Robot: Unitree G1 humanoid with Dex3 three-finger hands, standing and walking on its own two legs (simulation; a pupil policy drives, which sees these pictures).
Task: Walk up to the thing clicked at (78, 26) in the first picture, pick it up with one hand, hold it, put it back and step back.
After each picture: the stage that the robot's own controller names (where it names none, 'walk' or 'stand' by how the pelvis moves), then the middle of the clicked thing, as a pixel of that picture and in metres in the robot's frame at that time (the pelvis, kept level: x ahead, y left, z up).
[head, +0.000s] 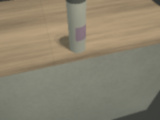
stand; (76, 23) +0.55 +0.05 +0.14
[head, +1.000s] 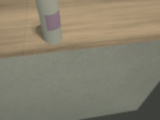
sink last; (48, 10) +0.53 +0.15 +0.18
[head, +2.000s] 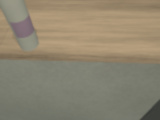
rise first; (18, 16) +0.49 +0.24 +0.17
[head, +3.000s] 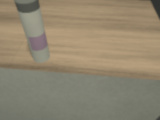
stand; (35, 32) +0.50 +0.21 +0.14
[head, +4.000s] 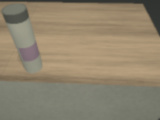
stand; (25, 42) +0.45 +0.22 +0.14
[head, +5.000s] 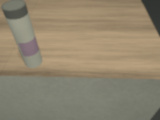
stand; (25, 38) +0.48 +0.23 +0.14
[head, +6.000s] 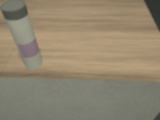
stand; (25, 39) +0.47 +0.23 +0.14
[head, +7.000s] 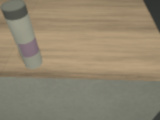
stand; (25, 38) +0.47 +0.23 +0.14
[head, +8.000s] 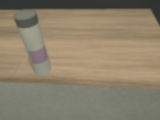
rise first; (35, 46) +0.46 +0.21 +0.14
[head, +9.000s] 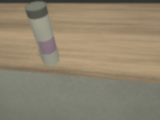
go down; (44, 37) +0.49 +0.21 +0.14
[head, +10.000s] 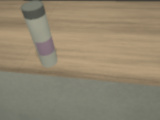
go down; (42, 37) +0.48 +0.21 +0.14
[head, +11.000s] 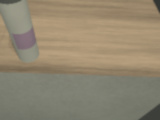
go down; (20, 27) +0.46 +0.19 +0.16
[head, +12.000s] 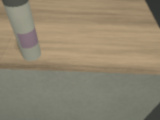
close in; (24, 28) +0.50 +0.20 +0.16
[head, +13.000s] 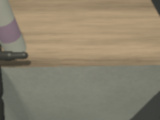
close; (2, 20) +0.48 +0.22 +0.18
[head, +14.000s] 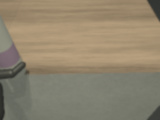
lift; (0, 45) +0.40 +0.24 +0.18
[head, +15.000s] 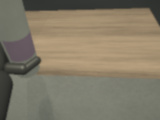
lift; (14, 33) +0.31 +0.18 +0.31
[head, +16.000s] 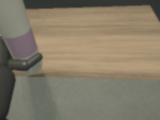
hold; (16, 31) +0.33 +0.18 +0.30
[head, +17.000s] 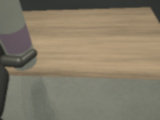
hold; (10, 26) +0.32 +0.19 +0.32
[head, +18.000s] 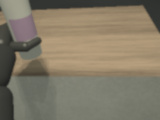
crouch; (19, 16) +0.41 +0.18 +0.30
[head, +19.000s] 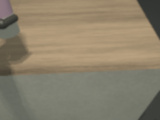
lower; out of the picture +0.50 +0.22 +0.29
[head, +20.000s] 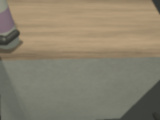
lower; out of the picture +0.50 +0.22 +0.20
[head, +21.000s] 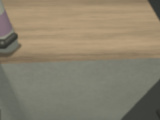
lower; out of the picture +0.49 +0.23 +0.19
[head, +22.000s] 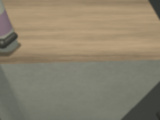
lower; out of the picture +0.49 +0.23 +0.19
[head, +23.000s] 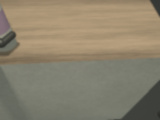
lower; out of the picture +0.50 +0.23 +0.19
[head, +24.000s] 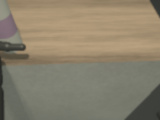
open; out of the picture +0.49 +0.22 +0.19
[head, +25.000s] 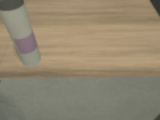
sink last; (21, 33) +0.46 +0.20 +0.17
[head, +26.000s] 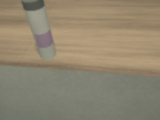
stand; (41, 30) +0.51 +0.22 +0.16
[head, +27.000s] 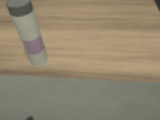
stand; (30, 35) +0.47 +0.21 +0.15
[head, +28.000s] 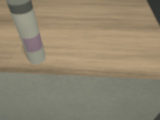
stand; (29, 33) +0.49 +0.22 +0.14
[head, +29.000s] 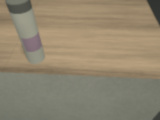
stand; (28, 33) +0.49 +0.22 +0.14
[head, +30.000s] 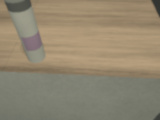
stand; (28, 32) +0.48 +0.22 +0.15
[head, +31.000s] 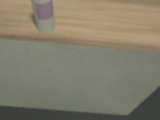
walk; out of the picture +0.58 +0.16 +0.16
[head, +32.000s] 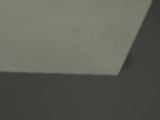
walk; out of the picture +0.90 +0.26 +0.17
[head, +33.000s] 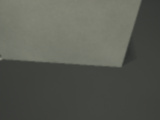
stand; out of the picture +1.19 +0.23 +0.16
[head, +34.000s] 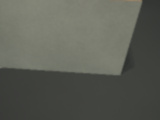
stand; out of the picture +1.16 +0.20 +0.14
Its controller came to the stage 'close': yes
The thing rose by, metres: 0.20
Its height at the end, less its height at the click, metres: +0.00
